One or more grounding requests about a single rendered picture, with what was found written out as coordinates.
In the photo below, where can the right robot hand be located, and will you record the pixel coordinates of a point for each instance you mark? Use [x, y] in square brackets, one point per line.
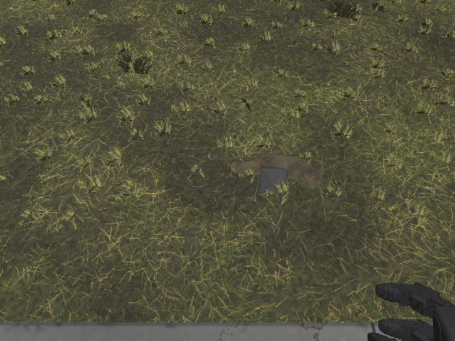
[425, 301]

